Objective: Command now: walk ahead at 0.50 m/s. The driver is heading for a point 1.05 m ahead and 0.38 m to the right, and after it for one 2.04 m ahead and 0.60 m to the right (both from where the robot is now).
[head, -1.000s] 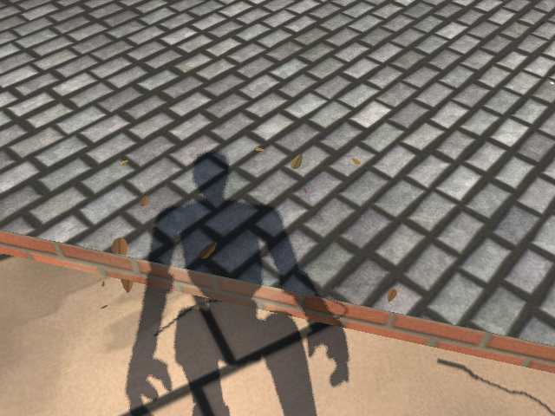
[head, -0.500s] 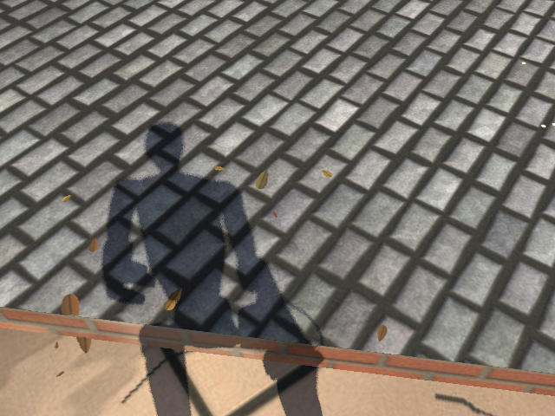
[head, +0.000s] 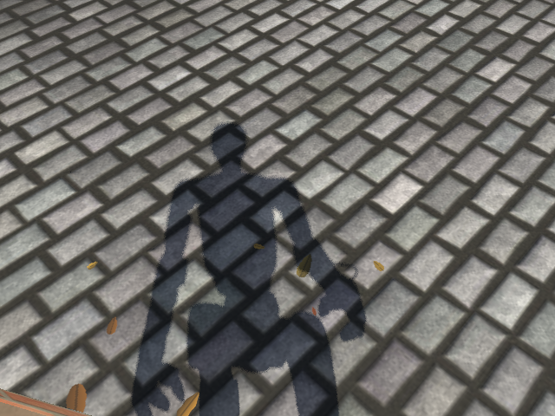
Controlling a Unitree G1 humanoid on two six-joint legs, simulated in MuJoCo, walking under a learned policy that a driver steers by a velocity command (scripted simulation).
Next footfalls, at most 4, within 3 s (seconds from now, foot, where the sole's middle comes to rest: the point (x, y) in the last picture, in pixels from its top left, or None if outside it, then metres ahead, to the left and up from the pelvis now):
0.12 left None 0.19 0.11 -0.78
0.62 right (358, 408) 0.48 -0.11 -0.66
1.12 left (362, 261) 0.86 -0.14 -0.66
1.62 right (494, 243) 0.93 -0.50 -0.66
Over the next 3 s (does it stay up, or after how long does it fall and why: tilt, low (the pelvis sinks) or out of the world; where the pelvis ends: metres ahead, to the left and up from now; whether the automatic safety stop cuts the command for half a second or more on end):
stays up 1.57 -0.53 0.12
